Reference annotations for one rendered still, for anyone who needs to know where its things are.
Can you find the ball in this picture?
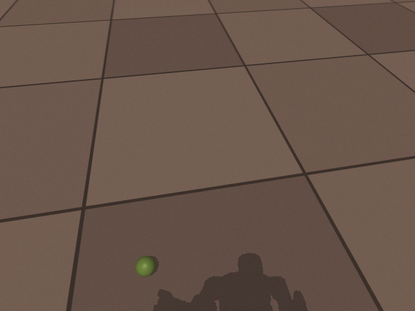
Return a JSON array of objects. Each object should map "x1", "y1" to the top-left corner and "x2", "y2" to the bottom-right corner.
[{"x1": 136, "y1": 256, "x2": 155, "y2": 277}]

